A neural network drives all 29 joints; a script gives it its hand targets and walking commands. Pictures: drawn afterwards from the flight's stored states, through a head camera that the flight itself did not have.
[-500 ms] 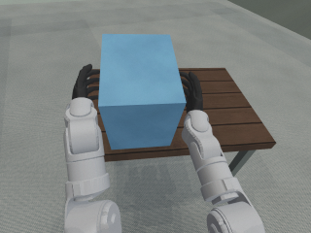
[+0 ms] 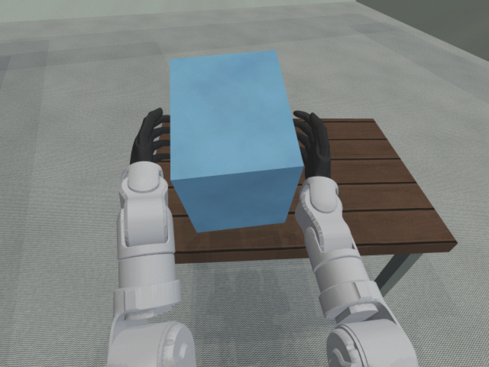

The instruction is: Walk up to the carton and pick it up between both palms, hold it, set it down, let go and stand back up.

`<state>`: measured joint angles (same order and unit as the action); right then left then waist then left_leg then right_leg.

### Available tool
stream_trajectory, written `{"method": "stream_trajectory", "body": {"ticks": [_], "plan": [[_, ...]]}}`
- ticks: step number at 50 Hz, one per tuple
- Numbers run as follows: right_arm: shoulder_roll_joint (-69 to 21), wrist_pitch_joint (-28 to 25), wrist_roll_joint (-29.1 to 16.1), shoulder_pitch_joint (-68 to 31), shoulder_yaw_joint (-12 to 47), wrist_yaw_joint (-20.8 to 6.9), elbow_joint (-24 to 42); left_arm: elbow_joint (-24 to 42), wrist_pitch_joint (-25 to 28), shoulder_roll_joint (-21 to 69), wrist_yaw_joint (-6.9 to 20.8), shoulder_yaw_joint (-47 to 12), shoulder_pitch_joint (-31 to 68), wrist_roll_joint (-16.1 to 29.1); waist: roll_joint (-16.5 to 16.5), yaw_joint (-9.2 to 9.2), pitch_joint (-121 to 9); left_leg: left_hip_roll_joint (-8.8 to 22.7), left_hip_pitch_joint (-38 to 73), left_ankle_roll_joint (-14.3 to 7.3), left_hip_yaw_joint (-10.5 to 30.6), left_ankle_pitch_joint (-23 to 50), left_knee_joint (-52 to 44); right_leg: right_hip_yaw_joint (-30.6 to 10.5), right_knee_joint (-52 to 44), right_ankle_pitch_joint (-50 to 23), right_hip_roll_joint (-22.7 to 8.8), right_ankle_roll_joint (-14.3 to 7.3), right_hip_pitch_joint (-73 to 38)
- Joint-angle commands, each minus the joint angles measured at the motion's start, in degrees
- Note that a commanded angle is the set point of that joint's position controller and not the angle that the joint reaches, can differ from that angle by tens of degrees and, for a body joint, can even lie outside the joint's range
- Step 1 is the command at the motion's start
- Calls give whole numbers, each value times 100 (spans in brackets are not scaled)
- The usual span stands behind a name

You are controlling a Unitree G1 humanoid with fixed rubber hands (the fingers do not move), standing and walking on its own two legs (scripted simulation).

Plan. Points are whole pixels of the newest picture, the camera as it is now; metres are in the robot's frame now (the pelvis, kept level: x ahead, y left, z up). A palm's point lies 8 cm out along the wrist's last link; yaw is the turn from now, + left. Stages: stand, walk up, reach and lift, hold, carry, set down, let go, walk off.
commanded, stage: set down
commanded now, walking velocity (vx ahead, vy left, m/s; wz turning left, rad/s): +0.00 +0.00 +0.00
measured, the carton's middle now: (233, 148) +0.44 +0.00 +0.15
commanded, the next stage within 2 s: none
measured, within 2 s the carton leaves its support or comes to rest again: neither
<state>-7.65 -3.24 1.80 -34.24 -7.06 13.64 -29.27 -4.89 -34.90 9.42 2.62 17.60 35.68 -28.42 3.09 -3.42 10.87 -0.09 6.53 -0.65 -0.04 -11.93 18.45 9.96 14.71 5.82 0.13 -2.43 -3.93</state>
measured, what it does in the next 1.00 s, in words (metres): stands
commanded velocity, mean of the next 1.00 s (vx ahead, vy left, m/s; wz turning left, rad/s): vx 0.00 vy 0.00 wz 0.00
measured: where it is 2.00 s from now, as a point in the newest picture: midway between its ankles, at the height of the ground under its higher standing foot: outside the picture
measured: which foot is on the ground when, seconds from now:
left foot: down 0.00-1.00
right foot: down 0.00-1.00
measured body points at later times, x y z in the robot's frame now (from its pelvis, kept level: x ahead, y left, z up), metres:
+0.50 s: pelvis +0.03 +0.01 +0.00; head +0.04 +0.04 +0.45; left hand +0.41 +0.12 +0.14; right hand +0.39 -0.14 +0.13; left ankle +0.00 +0.11 -0.75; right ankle +0.05 -0.09 -0.75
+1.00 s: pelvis +0.04 +0.01 +0.00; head +0.04 +0.03 +0.45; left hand +0.44 +0.10 +0.11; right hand +0.42 -0.16 +0.12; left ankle +0.00 +0.11 -0.75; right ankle +0.05 -0.09 -0.75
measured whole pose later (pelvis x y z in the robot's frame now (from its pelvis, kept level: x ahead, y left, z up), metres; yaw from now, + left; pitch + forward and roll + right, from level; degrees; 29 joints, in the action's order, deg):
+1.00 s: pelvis +0.04 +0.01 +0.00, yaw -1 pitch -6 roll -2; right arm -5.8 -15.5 9.1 -37.5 -19.0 8.7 -47.1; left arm -28.8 -18.7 9.9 -2.9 19.6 37.5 -24.8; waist 1.4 -4.2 7.0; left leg 0.6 1.6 -1.0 -0.9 -14.7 19.1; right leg 9.0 13.2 6.9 1.0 -1.7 0.4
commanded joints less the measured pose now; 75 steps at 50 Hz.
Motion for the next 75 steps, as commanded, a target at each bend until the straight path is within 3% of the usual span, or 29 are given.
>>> {"method": "stream_trajectory", "body": {"ticks": [1,4,8,10,14,15,19,21,23,25,26,28,30,33,35,36,39,41,44,45,47,52,57,60,64,70,72,73,75], "plan": [[-1669,-432,138,-3180,1731,-760,588,48,440,2057,957,-2105,2339,685,-106,-253,-1695,-34,-946,-25,-361,435,-553,-130,-100,-398,-99,418,-1522],[-1749,-739,236,-3383,1655,-801,752,257,680,2246,908,-2336,2570,800,-270,-232,-2070,-8,-1030,53,-308,677,-522,-69,-38,-523,-92,359,-1468],[-1835,-1181,27,-3355,2103,-783,1257,817,937,2545,625,-3039,2367,974,-593,-277,-3305,52,-98,359,-152,2846,191,18,260,-2041,75,302,-1638],[-1655,-1104,-7,-2992,2087,-778,899,573,872,2414,611,-2932,1955,854,-535,-308,-2838,78,-35,391,-130,2875,249,30,145,-1889,102,284,-1390],[-1505,-1032,84,-2883,1923,-799,721,343,800,2236,686,-2529,1778,730,-316,-175,-2141,66,-702,216,-150,1744,-84,-30,102,-1436,-31,310,-1253],[-1536,-1107,60,-2961,2025,-817,929,524,872,2255,654,-2589,1848,799,-336,-137,-2469,43,-710,207,-142,1808,-58,-34,161,-1651,-34,330,-1395],[-1754,-1335,-123,-3152,2483,-824,1470,1033,1042,2611,390,-3281,1955,1102,-448,-128,-3677,122,-34,373,-7,3527,417,-18,404,-2715,105,314,-1495],[-1613,-1164,-89,-2832,2364,-795,1035,674,920,2435,420,-3068,1626,926,-393,-213,-2967,128,-141,363,-2,3265,365,-75,311,-2552,82,320,-1326],[-1431,-1014,30,-2593,2019,-802,553,392,844,2244,528,-2772,1650,785,-377,-290,-2260,112,-436,301,-43,2343,128,-61,186,-1978,34,303,-1109],[-1440,-1051,96,-2742,1917,-822,607,229,917,2250,598,-2624,1768,809,-324,-200,-2318,65,-678,231,-93,1809,-39,-38,153,-1796,-21,317,-1155],[-1496,-1130,106,-2871,1938,-838,782,326,1011,2292,586,-2669,1878,881,-333,-175,-2647,47,-687,208,-82,1870,-53,-60,194,-2034,-57,330,-1280],[-1573,-1298,133,-3058,1996,-836,1037,541,1169,2541,489,-2966,2061,1036,-466,-254,-3377,89,-355,354,-59,2743,161,30,362,-2635,44,349,-1394],[-1591,-1338,182,-2995,1864,-873,735,454,1236,2610,386,-3114,2108,1073,-572,-395,-3455,160,100,496,32,3372,359,43,282,-2494,116,287,-1036],[-1437,-1156,472,-2874,1168,-940,-204,-557,1238,2391,481,-2536,2193,812,-495,-428,-2274,156,-256,451,-82,2082,73,71,-29,-1319,62,237,-562],[-1391,-1216,662,-3069,905,-1016,-376,-862,1331,2417,508,-2307,2320,762,-454,-327,-2157,163,-521,381,-127,1443,-160,124,-67,-870,30,200,-540],[-1499,-1290,683,-3231,876,-1046,-343,-859,1437,2423,478,-2293,2521,799,-464,-228,-2386,159,-598,351,-147,1430,-189,98,-49,-982,2,193,-652],[-1730,-1623,684,-3725,1043,-1130,38,-632,1794,2773,260,-2590,2863,998,-529,-155,-3666,196,-104,486,-124,2928,194,145,207,-2043,122,218,-991],[-1803,-1686,730,-3733,967,-1162,-236,-940,1941,2781,147,-2583,2900,989,-563,-162,-3740,234,-94,538,-114,3268,315,109,174,-2169,117,199,-960],[-1735,-1457,938,-3498,614,-1197,-1099,-1767,1937,2522,213,-2057,2787,754,-278,-151,-2791,180,-586,376,-210,2119,22,22,48,-1700,33,229,-897],[-1756,-1380,1024,-3527,481,-1209,-1253,-1989,1941,2410,263,-1823,2801,712,-149,-106,-2553,155,-858,273,-228,1563,-152,-32,15,-1526,-34,243,-1004],[-1868,-1385,1040,-3685,462,-1218,-1225,-2030,2018,2410,294,-1658,2997,738,-139,-3,-2682,109,-1181,155,-273,1242,-337,-88,102,-1729,-79,315,-1249],[-2359,-1675,1088,-4148,663,-1251,-976,-1852,2549,2745,78,-2007,3665,962,-299,30,-4101,70,-1025,275,-278,2461,7,-123,466,-3180,-50,369,-1798],[-2201,-1446,1501,-3548,-52,-1260,-1996,-2598,2605,2507,185,-1493,3509,704,-396,-194,-3209,62,-1245,280,-333,1626,-202,-153,321,-2558,-93,363,-1433],[-2312,-1557,1459,-3861,15,-1264,-1786,-2483,2724,2639,147,-1546,3722,807,-463,-127,-3665,64,-1231,349,-316,2076,-107,-135,403,-2907,-67,333,-1511],[-2422,-1681,1564,-4079,4,-1324,-1771,-2569,3020,2796,-20,-1749,4045,954,-448,-193,-4257,105,-1119,453,-288,2652,91,-112,498,-3199,16,312,-1400],[-2358,-1492,1778,-3909,-408,-1412,-2294,-3123,3059,2626,-35,-1251,3958,718,-377,-122,-3748,103,-1380,356,-309,2009,-144,-163,406,-2708,4,314,-1274],[-2415,-1472,1784,-3976,-407,-1448,-2327,-3201,3071,2611,-28,-1112,3998,701,-349,-22,-3783,89,-1528,316,-350,1982,-180,-199,431,-2799,-19,329,-1394],[-2302,-1467,1821,-3877,-497,-1487,-2470,-3177,3120,2556,-6,-1049,3966,617,-222,-50,-3743,162,-1809,261,-283,2086,-138,-223,503,-2931,-7,294,-1484],[-2334,-1496,1876,-3996,-523,-1544,-2347,-3255,3223,2536,-15,-990,4110,618,-280,-34,-3988,168,-1875,251,-301,2076,-158,-265,537,-3042,-39,276,-1603]]}}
